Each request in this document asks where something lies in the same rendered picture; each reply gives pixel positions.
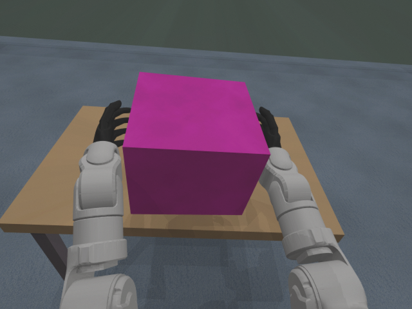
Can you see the robot right hand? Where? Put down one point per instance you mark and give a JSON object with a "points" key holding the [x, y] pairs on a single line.
{"points": [[269, 128]]}

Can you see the table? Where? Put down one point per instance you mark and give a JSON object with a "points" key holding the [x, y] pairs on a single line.
{"points": [[44, 206]]}

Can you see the robot left upper arm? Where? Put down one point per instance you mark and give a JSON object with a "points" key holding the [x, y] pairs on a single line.
{"points": [[116, 291]]}

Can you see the robot right forearm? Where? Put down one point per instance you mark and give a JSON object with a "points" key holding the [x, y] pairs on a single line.
{"points": [[305, 237]]}

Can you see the robot right upper arm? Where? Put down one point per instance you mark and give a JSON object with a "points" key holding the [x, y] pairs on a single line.
{"points": [[325, 285]]}

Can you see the carton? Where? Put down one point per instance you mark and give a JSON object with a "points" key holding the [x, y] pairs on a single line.
{"points": [[192, 146]]}

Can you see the robot left hand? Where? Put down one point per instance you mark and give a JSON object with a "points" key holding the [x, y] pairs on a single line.
{"points": [[105, 130]]}

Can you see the robot left forearm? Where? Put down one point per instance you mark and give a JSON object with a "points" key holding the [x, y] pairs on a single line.
{"points": [[98, 209]]}

